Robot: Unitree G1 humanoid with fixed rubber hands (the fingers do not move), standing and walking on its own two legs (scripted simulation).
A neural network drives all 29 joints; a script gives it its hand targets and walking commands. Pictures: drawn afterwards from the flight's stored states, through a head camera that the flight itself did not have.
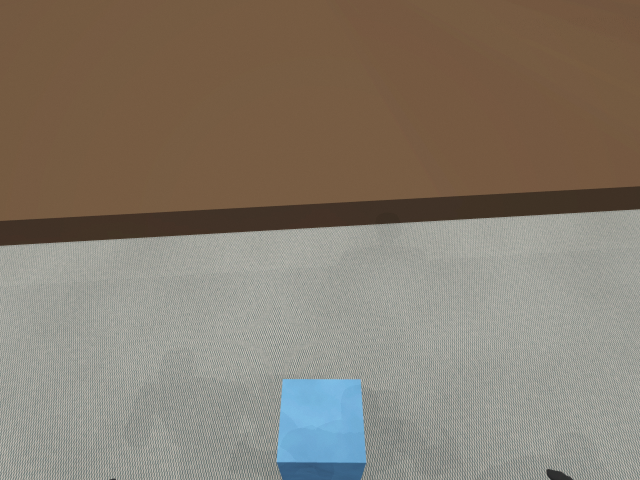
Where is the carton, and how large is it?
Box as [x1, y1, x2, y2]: [277, 379, 365, 479]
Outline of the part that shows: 283,379 277,450 277,464 282,479 360,479 365,464 360,379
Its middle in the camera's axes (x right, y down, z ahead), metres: +0.01 +0.52 +1.06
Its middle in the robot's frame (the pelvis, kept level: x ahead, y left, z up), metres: +0.39 +0.01 -0.66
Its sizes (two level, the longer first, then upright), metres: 0.210 0.200 0.250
